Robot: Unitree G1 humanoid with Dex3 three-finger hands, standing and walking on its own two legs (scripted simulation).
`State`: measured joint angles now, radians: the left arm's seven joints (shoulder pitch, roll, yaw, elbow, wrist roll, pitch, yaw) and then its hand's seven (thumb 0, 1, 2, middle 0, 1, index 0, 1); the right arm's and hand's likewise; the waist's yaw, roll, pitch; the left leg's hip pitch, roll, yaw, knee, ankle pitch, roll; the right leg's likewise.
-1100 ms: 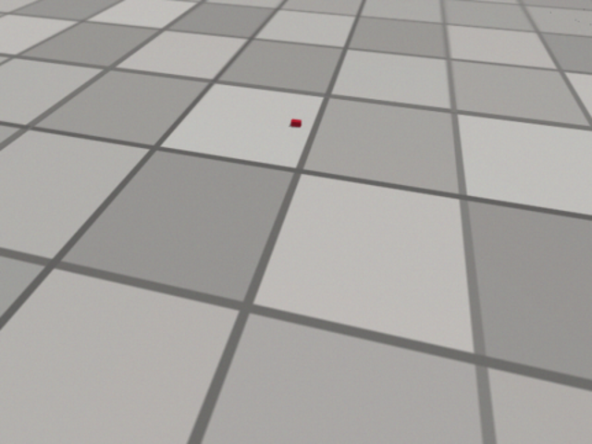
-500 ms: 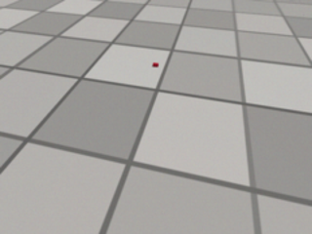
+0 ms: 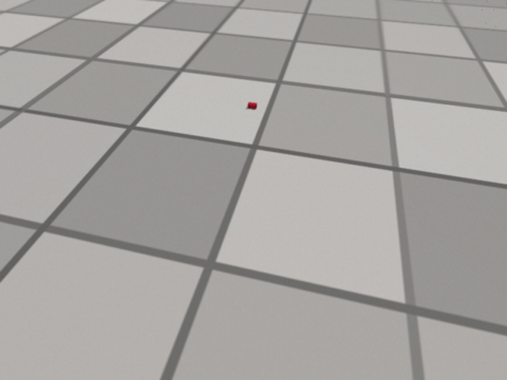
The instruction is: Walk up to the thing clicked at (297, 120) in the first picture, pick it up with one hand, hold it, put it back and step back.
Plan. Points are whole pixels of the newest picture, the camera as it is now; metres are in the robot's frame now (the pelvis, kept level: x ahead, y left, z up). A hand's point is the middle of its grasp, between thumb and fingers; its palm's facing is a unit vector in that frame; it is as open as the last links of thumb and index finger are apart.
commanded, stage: stand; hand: left
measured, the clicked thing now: (252, 105) +2.07 +0.02 -0.77
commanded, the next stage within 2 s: walk up in 0.02 s
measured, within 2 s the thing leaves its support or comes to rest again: neither
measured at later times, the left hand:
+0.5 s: hand (126, 329) +0.26 +0.25 -0.12, palm faces -0.27 -0.79 -0.55, open 7.4 cm
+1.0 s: hand (206, 159) +0.76 +0.16 -0.15, palm faces -0.64 -0.58 -0.50, open 7.4 cm
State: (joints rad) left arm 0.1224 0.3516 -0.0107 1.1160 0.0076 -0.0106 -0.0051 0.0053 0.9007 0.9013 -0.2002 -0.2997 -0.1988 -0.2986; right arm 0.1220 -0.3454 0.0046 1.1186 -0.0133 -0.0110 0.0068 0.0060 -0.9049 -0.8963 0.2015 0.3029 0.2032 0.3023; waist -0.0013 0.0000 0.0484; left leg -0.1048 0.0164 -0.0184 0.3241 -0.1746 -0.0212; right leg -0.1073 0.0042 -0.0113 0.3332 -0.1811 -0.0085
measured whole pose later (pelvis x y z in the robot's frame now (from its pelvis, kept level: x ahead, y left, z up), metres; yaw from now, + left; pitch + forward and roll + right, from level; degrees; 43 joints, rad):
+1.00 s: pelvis +0.47 -0.01 -0.01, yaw -40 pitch +1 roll -1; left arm 0.23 0.53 0.05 0.89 -0.03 -0.06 0.04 0.01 0.90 0.90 -0.20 -0.30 -0.20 -0.30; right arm 0.25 -0.41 -0.11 0.79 -0.05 0.01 0.11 0.01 -0.90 -0.90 0.20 0.30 0.20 0.30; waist -0.11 -0.01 0.08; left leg -0.33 0.03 0.13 0.55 -0.25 0.04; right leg -0.59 -0.06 0.00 1.20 -0.29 -0.05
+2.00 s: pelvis +1.05 -0.03 -0.04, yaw -64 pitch +0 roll +1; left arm 0.29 0.43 0.04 0.86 -0.01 -0.05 0.09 0.00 0.90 0.90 -0.20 -0.30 -0.20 -0.30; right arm 0.30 -0.44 -0.12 0.70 -0.09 0.08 0.06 0.01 -0.90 -0.90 0.20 0.30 0.20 0.30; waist -0.13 0.08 0.09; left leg -0.30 -0.03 0.25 0.73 -0.44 0.10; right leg -0.51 -0.02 -0.14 0.77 -0.24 -0.07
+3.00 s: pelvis +1.43 +0.17 -0.05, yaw -77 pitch -3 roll -1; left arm 0.25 0.42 0.05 0.79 0.02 -0.04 0.12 0.00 0.89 0.90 -0.21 -0.30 -0.21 -0.30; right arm 0.24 -0.44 -0.10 0.64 -0.07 0.12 0.08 0.01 -0.90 -0.90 0.20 0.30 0.21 0.30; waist -0.02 0.10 0.15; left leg -0.61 0.05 -0.13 1.42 -0.41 -0.02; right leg -0.46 -0.08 0.00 0.78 -0.27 -0.04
